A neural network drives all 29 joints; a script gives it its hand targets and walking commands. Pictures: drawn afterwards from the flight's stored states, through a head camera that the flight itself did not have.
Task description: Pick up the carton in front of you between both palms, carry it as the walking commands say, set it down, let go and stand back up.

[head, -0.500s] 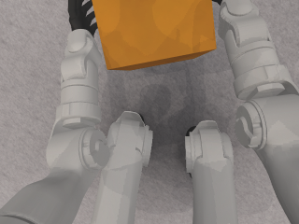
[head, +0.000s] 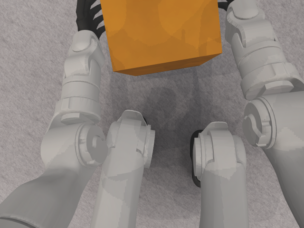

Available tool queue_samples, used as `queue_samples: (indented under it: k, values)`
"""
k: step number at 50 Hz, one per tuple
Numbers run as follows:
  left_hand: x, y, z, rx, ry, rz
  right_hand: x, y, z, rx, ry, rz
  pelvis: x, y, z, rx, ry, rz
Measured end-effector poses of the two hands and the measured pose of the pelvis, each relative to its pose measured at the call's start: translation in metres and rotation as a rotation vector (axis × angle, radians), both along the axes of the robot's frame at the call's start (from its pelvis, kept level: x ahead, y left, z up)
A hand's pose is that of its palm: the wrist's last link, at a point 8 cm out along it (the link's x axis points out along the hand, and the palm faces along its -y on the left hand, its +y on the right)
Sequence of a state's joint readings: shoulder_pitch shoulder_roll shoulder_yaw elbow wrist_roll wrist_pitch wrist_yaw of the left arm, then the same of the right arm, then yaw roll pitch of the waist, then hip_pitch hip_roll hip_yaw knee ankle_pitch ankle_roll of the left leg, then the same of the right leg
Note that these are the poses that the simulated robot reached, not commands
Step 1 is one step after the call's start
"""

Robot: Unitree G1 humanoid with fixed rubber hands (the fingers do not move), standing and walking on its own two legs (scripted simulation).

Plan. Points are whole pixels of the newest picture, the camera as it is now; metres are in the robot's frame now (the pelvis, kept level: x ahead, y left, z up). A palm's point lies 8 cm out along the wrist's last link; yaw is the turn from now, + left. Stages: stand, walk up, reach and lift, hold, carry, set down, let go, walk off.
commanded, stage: set down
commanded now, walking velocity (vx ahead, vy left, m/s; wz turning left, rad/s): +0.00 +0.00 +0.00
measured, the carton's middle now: (160, 27) +0.52 +0.06 -0.25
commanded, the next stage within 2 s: let go in 1.90 s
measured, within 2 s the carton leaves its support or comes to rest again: neither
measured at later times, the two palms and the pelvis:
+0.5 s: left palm (87, 30) +0.49 +0.21 -0.17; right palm (234, 1) +0.56 -0.09 -0.18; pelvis +0.00 +0.00 -0.01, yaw +1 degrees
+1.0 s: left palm (68, 26) +0.49 +0.25 -0.15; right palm out of the picture +0.58 -0.12 -0.15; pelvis -0.01 +0.01 -0.01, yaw +2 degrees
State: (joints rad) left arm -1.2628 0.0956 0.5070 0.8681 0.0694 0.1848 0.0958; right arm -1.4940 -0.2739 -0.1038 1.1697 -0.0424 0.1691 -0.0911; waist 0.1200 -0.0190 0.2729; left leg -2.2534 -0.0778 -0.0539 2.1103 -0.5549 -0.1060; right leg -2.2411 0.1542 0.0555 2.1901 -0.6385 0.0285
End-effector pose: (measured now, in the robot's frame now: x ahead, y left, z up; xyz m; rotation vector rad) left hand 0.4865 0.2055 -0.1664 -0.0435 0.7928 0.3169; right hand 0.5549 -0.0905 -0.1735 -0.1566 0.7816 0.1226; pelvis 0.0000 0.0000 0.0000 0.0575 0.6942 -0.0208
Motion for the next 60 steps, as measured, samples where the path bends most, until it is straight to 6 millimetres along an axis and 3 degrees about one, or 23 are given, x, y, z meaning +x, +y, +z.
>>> queue_samples:
  k: [29, 35, 39, 44, 49, 60]
  values:
    - [0.0, 0.008, -0.013, -0.003, 0.013, -0.051, 0.001, -0.002, -0.013, 0.054, -0.021, 0.063, -0.005, -0.001, -0.01, 0.013, -0.055, 0.007]
    - [-0.008, 0.025, -0.028, 0.041, 0.032, 0.001, -0.003, -0.033, -0.035, -0.008, -0.016, -0.008, -0.007, 0.0, -0.01, 0.013, -0.061, 0.013]
    - [-0.006, 0.041, -0.031, 0.054, 0.012, 0.018, 0.002, -0.046, -0.036, -0.024, -0.04, -0.021, -0.007, 0.001, -0.013, 0.01, -0.054, 0.02]
    - [0.001, 0.046, -0.023, 0.051, -0.041, 0.029, 0.015, -0.039, -0.02, -0.003, -0.097, -0.016, -0.009, 0.004, -0.017, 0.004, -0.055, 0.023]
    - [0.006, 0.041, 0.004, 0.033, -0.113, 0.045, 0.023, -0.028, 0.012, -0.004, -0.154, -0.008, -0.01, 0.007, -0.012, -0.004, -0.054, 0.035]
    - [0.0, 0.04, 0.091, 0.028, -0.134, 0.059, 0.025, -0.028, 0.101, -0.017, -0.127, -0.037, -0.008, 0.008, 0.043, -0.018, 0.032, 0.047]
